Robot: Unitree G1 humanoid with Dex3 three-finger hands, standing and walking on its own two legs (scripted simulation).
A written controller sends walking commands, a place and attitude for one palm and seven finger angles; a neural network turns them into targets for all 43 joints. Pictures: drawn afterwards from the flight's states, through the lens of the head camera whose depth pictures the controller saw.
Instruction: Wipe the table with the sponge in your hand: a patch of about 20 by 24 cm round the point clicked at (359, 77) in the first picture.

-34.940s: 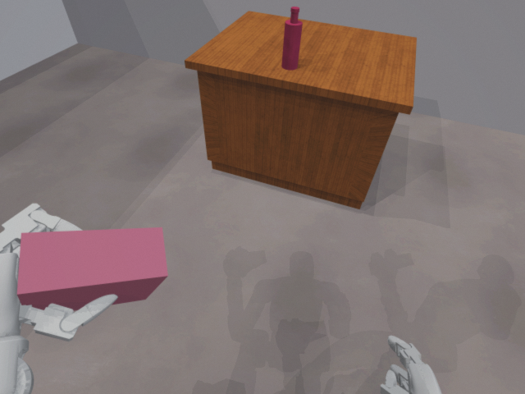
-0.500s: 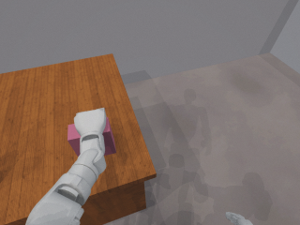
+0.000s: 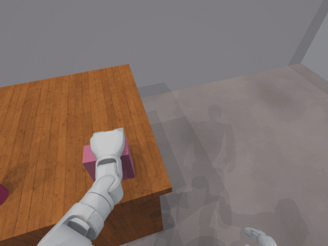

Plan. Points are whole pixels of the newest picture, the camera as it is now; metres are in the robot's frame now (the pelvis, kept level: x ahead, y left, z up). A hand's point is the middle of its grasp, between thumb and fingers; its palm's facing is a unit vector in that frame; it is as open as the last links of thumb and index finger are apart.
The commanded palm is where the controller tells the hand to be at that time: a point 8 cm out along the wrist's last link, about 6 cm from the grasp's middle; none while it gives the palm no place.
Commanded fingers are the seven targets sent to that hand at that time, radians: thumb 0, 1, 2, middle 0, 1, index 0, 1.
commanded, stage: wipe back along the third lane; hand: left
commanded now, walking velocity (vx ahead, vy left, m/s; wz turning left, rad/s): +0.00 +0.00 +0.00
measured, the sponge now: (112, 166) +0.35 +0.20 -0.05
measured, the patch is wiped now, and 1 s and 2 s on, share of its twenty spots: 1.00 1.00 1.00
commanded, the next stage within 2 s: slide back across to the middle lane in 0.40 s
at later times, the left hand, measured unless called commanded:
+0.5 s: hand (113, 159) +0.34 +0.18 +0.00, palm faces -0.04 -0.02 -1.00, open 9.8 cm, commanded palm +0.30 +0.17 +0.04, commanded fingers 0.00 0.10 1.30 -1.20 -1.60 -1.20 -1.60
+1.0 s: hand (87, 170) +0.30 +0.24 +0.01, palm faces -0.07 -0.08 -0.99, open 9.8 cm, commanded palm +0.27 +0.23 +0.06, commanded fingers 0.00 0.10 1.30 -1.20 -1.60 -1.20 -1.60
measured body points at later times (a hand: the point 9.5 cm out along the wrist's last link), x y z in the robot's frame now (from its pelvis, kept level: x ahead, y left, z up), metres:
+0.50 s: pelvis +0.00 -0.01 +0.00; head +0.01 -0.03 +0.45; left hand +0.34 +0.17 +0.06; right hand +0.19 -0.24 -0.11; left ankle +0.00 +0.11 -0.72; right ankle -0.03 -0.11 -0.72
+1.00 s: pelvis +0.00 -0.01 +0.01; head +0.00 -0.03 +0.46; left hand +0.30 +0.24 +0.07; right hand +0.19 -0.25 -0.09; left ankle +0.00 +0.11 -0.72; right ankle -0.03 -0.11 -0.72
